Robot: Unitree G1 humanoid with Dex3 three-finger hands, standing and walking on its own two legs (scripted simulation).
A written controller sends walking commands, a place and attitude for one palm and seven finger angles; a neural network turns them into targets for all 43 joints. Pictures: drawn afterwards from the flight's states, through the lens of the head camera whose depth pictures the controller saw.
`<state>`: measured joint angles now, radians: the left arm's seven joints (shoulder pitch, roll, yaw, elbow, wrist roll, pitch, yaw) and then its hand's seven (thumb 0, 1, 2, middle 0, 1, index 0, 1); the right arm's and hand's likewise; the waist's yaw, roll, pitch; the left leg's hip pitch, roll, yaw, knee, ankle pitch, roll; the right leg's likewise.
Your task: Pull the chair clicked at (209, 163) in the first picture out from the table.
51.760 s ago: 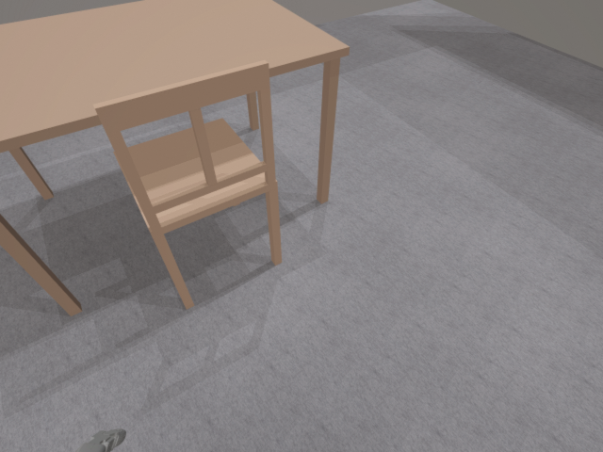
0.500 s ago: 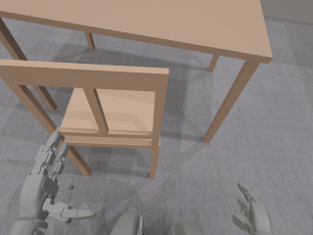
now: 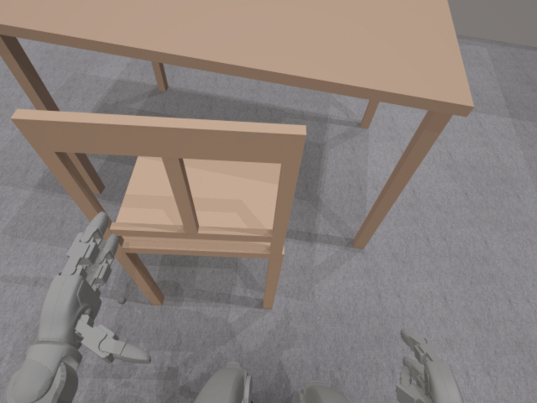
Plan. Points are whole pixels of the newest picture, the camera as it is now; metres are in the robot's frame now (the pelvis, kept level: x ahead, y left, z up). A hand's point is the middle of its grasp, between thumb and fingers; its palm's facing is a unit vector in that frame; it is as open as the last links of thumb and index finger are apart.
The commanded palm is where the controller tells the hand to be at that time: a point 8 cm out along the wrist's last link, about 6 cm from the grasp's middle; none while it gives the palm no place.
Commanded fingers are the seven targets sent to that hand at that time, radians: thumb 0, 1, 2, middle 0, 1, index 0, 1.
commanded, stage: raise the hand toward the chair's back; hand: left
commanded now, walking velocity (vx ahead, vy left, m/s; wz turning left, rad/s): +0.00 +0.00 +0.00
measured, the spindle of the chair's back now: (183, 197) +0.46 +0.18 -0.04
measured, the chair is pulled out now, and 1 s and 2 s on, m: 0.16 0.16 0.16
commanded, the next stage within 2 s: aim the fingers beside a spindle in 0.38 s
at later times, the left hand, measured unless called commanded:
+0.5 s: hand (132, 297) +0.25 +0.19 +0.05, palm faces +0.06 -1.00 -0.05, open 16.9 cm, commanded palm +0.23 +0.24 +0.05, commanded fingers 0.00 -0.50 0.30 -0.06 -0.08 -0.06 -0.08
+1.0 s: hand (148, 289) +0.27 +0.19 +0.01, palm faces +0.03 -1.00 -0.03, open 16.9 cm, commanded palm +0.25 +0.24 +0.03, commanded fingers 0.00 -0.50 0.30 -0.06 -0.08 -0.06 -0.08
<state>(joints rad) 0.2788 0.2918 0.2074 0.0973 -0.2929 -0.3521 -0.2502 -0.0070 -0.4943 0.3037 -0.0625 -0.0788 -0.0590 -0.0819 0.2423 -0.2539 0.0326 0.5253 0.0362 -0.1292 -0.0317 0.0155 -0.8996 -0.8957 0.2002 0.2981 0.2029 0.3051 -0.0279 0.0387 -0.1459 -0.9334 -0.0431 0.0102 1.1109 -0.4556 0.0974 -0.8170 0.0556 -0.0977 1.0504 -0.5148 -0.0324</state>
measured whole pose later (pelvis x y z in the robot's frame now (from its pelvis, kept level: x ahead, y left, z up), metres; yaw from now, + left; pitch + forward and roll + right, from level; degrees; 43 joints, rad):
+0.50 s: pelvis +0.01 -0.02 +0.00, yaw +0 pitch +16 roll -4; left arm 0.32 0.27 0.20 0.05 -0.29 -0.43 -0.21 -0.01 -0.50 0.30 -0.07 -0.08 -0.06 -0.08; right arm 0.22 -0.24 0.03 0.52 0.02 -0.14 -0.03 0.01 -0.90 -0.90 0.20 0.30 0.20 0.30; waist -0.02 0.03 -0.16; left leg -0.92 -0.04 0.00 1.11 -0.46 0.08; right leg -0.81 0.06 -0.10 1.05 -0.53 -0.05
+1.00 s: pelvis +0.01 -0.03 -0.01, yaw -1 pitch +18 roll -3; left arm 0.21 0.28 0.24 0.22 -0.32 -0.41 -0.28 -0.01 -0.49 0.30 -0.06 -0.08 -0.06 -0.08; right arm 0.22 -0.26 0.02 0.55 0.03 -0.13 -0.03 0.01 -0.90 -0.90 0.20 0.30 0.20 0.30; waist -0.04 0.03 -0.16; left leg -0.99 -0.02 0.00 1.16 -0.49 0.06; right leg -0.88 0.08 -0.10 1.11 -0.55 -0.07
